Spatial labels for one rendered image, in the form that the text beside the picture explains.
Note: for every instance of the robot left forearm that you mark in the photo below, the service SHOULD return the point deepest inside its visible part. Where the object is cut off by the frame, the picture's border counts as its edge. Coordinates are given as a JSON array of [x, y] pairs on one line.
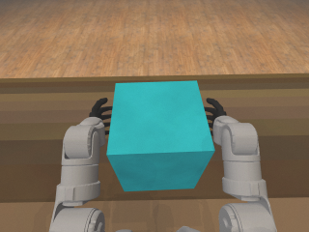
[[80, 159]]

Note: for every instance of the right robot upper arm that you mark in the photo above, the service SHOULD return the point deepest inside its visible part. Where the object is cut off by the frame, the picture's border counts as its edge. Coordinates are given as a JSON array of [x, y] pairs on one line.
[[245, 217]]

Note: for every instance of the left robot hand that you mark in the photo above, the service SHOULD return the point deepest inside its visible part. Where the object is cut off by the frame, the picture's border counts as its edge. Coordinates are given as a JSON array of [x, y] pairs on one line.
[[97, 110]]

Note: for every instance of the left robot upper arm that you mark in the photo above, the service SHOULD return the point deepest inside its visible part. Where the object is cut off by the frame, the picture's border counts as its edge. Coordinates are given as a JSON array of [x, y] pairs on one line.
[[79, 220]]

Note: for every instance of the robot right forearm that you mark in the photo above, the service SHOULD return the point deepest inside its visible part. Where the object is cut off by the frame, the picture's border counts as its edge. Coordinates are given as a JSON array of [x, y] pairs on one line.
[[241, 154]]

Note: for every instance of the right robot hand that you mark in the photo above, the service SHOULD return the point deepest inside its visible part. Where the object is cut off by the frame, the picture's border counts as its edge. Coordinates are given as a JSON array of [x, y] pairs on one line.
[[217, 111]]

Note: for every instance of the carton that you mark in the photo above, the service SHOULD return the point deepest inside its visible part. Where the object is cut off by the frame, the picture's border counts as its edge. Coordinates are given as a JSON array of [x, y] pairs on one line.
[[159, 136]]

